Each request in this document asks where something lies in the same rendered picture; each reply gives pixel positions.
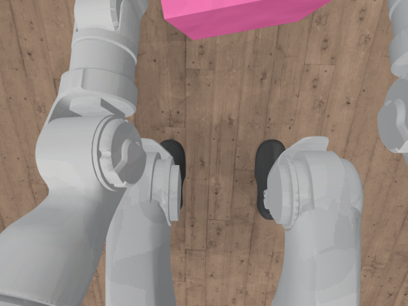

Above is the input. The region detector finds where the robot left forearm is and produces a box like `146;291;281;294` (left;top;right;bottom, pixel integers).
35;0;149;157

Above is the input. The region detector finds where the robot left upper arm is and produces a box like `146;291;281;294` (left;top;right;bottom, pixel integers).
0;115;147;306

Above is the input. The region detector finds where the carton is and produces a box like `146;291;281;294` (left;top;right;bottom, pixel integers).
161;0;332;40

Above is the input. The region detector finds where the right robot foot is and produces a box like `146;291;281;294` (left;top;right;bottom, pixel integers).
254;140;285;220

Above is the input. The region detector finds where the robot right upper arm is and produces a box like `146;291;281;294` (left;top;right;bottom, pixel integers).
377;73;408;167

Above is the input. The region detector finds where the left robot thigh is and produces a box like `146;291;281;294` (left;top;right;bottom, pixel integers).
105;152;181;306

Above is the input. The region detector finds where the robot right forearm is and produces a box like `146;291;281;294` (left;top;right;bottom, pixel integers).
387;0;408;77

